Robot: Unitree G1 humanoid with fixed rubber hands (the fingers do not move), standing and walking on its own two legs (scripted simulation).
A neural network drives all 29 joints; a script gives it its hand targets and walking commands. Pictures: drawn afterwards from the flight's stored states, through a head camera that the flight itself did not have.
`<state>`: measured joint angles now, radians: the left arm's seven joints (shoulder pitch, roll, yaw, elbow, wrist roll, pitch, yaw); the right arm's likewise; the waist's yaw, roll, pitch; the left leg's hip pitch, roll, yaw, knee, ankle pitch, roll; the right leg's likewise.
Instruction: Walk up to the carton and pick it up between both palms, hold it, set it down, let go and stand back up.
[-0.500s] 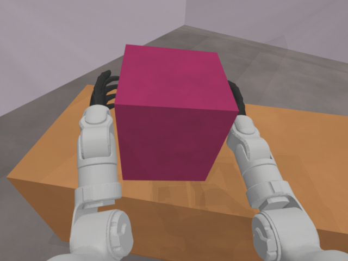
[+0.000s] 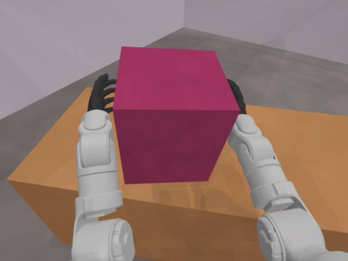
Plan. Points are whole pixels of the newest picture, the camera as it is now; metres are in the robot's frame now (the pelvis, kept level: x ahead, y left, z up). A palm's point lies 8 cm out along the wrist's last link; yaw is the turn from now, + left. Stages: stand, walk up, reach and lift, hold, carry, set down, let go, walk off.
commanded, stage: hold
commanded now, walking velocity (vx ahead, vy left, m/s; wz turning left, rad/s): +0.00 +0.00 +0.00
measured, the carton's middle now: (168, 119) +0.38 +0.01 +0.16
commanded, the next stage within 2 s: none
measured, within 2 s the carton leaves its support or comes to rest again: neither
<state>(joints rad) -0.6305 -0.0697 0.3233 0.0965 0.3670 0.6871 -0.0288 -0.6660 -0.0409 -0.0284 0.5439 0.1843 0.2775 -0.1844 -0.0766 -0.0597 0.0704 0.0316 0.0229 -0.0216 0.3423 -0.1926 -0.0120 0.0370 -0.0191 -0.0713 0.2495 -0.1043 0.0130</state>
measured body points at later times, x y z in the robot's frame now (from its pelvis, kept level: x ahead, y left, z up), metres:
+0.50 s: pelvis +0.01 +0.00 +0.00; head -0.04 +0.03 +0.45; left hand +0.37 +0.16 +0.21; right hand +0.38 -0.14 +0.19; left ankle +0.01 +0.12 -0.75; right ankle +0.04 -0.13 -0.75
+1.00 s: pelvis +0.01 -0.01 +0.00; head -0.04 +0.02 +0.45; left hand +0.39 +0.15 +0.21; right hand +0.38 -0.15 +0.19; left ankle +0.01 +0.12 -0.75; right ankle +0.04 -0.13 -0.75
